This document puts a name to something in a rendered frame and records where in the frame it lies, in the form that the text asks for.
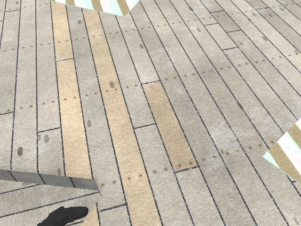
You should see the robot left hand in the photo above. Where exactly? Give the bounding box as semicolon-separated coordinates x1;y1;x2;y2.
37;206;88;226

